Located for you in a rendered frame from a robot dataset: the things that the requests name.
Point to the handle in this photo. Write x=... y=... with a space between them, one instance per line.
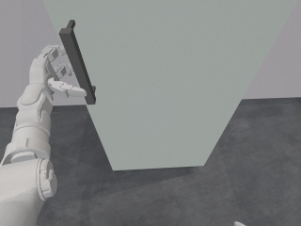
x=78 y=65

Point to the robot left hand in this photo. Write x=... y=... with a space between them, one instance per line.
x=42 y=72

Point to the left robot forearm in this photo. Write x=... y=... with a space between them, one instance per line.
x=32 y=128

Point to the fridge door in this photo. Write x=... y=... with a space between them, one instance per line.
x=168 y=74

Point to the left robot upper arm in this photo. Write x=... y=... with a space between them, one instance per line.
x=24 y=188

